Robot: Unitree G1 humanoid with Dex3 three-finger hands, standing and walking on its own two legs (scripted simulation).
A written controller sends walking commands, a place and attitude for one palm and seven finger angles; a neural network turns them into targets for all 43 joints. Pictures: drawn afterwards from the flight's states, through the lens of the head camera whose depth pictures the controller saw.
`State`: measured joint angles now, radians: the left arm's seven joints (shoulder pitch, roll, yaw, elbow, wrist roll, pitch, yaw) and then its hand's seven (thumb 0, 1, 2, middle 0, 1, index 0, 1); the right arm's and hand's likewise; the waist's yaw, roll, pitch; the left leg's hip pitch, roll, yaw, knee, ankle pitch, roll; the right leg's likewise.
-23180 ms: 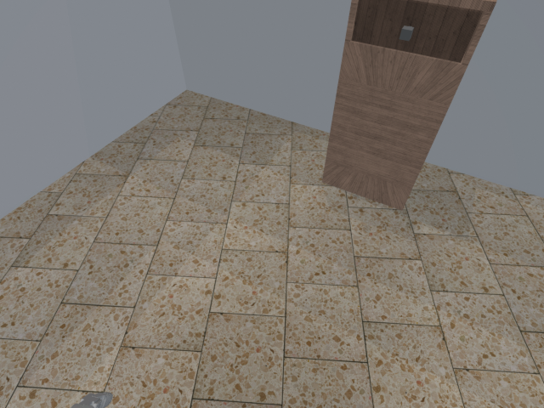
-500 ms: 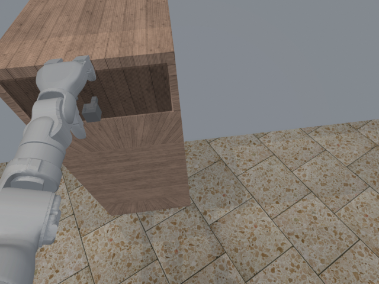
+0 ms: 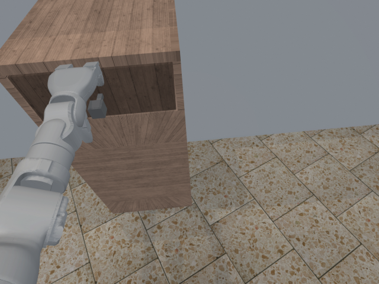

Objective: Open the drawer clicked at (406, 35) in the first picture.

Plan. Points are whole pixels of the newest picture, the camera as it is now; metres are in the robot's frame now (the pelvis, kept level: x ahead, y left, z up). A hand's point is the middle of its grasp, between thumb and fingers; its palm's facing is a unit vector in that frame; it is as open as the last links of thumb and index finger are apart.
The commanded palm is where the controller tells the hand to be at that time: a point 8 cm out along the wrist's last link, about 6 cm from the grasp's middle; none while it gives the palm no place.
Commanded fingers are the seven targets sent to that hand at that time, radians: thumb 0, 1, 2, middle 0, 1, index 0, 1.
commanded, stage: lower the fingers behind the handle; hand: left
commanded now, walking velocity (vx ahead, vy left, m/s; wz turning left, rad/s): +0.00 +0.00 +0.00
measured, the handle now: (98, 104) +0.53 +0.24 +0.07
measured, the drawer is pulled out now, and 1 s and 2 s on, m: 0.00 0.00 0.00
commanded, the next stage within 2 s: close the thumb around the handle in 1.38 s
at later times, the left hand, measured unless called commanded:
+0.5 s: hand (96, 113) +0.48 +0.22 +0.09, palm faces -0.05 +0.00 -1.00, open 13.8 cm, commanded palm +0.46 +0.23 +0.14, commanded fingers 0.00 -0.50 0.30 -0.30 -1.20 -0.30 -1.20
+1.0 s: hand (100, 122) +0.49 +0.23 +0.05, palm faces -0.04 +0.00 -1.00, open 13.8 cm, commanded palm +0.47 +0.23 +0.11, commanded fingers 0.00 -0.50 0.30 -0.30 -1.20 -0.30 -1.20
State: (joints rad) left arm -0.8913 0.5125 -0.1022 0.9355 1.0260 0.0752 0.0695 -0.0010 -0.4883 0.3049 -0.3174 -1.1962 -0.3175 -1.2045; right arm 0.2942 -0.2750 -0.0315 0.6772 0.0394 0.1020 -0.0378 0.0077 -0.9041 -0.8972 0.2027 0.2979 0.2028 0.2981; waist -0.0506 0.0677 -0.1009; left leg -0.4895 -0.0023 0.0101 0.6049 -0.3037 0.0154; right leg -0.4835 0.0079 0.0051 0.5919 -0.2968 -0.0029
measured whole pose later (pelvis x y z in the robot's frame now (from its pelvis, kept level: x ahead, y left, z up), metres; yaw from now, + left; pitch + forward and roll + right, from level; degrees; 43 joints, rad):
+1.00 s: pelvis +0.00 +0.00 -0.01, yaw +0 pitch +16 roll -1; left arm -0.86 0.50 -0.05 1.03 1.08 -0.02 0.22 0.00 -0.49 0.30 -0.32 -1.20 -0.32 -1.20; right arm 0.33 -0.26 -0.04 0.70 0.01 0.07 -0.05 0.01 -0.90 -0.90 0.20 0.30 0.20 0.30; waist -0.09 0.05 -0.11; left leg -0.64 0.01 0.00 0.71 -0.35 0.02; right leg -0.62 0.02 0.00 0.68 -0.33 0.00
